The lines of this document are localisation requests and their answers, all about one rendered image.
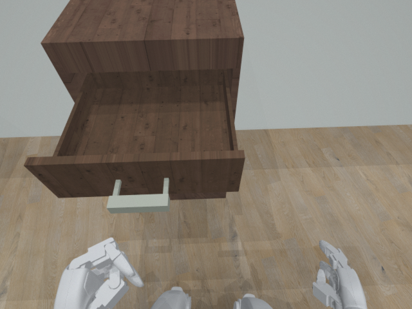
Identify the drawer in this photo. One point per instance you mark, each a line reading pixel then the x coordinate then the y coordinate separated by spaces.
pixel 141 127

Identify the cabinet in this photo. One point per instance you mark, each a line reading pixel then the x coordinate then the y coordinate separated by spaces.
pixel 146 35

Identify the handle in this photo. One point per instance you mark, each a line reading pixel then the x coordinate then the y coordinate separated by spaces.
pixel 138 203

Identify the robot left hand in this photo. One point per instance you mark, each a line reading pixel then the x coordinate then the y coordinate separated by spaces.
pixel 79 284

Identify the robot right hand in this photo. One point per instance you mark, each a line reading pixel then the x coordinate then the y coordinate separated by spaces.
pixel 345 288

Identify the left robot thigh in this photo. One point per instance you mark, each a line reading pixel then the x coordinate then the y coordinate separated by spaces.
pixel 173 299

